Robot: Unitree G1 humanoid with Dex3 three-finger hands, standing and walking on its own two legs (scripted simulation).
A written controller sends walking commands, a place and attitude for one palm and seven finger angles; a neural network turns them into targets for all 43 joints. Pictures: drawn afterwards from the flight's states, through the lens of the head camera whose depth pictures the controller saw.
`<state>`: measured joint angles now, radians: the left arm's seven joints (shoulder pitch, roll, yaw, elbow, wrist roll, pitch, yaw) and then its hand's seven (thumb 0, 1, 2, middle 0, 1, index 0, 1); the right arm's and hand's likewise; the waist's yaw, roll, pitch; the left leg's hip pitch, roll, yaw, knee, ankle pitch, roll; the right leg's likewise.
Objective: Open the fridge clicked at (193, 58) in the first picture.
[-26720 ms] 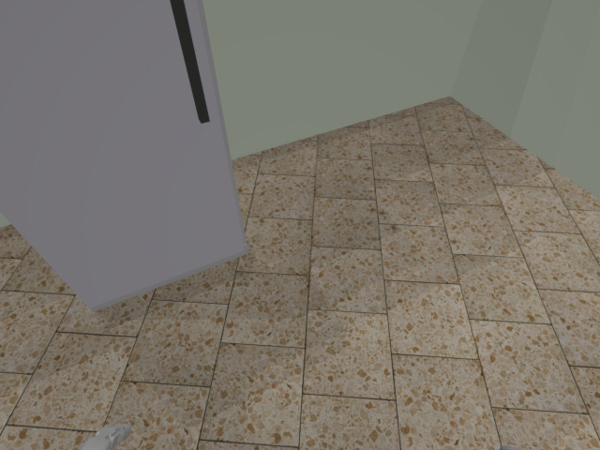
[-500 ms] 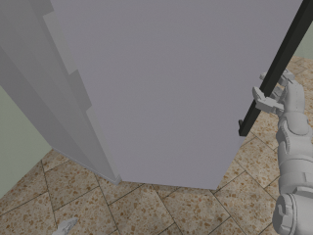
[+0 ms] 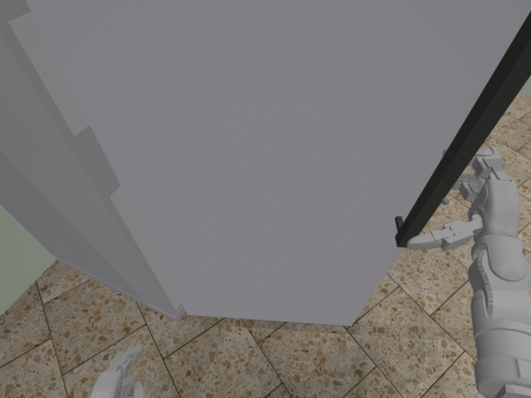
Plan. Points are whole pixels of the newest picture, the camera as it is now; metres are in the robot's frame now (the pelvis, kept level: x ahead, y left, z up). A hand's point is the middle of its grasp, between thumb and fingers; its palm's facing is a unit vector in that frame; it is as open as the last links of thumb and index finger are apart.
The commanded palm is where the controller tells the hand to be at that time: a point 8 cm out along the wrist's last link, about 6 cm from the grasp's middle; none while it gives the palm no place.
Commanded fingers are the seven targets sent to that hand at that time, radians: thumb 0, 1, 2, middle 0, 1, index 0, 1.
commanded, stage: slip the hand off the handle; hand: right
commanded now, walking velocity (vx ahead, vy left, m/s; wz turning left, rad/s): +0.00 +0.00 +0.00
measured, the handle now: (464, 128) +0.42 -0.23 +0.21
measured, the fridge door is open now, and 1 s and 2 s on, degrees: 69 69 69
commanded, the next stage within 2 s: draw the hand back to the body in 1.32 s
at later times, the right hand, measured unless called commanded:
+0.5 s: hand (491, 216) +0.36 -0.29 +0.11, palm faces +0.24 +0.96 -0.17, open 14.7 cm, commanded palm +0.33 -0.33 +0.12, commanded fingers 0.00 0.55 -0.20 0.25 1.15 0.25 1.15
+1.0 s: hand (501, 250) +0.31 -0.29 +0.10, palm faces +0.23 +0.96 -0.17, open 14.7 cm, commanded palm +0.26 -0.33 +0.12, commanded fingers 0.00 0.55 -0.20 0.25 1.15 0.25 1.15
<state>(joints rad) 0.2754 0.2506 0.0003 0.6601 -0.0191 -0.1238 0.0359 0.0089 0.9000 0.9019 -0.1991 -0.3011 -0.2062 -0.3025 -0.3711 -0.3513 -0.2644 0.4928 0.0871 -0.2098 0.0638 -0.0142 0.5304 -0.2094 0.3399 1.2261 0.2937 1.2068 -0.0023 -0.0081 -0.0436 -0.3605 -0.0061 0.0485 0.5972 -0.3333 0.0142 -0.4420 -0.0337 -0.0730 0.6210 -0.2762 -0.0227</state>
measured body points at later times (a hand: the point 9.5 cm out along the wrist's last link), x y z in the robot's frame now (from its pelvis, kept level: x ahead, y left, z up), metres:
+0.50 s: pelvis -0.01 +0.00 -0.01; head +0.02 -0.01 +0.44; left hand +0.13 +0.26 -0.10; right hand +0.34 -0.34 +0.13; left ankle -0.02 +0.11 -0.73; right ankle +0.02 -0.10 -0.73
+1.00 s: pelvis -0.02 -0.02 -0.01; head +0.00 -0.02 +0.44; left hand +0.12 +0.23 -0.10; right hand +0.29 -0.34 +0.11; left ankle -0.02 +0.11 -0.73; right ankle +0.02 -0.10 -0.73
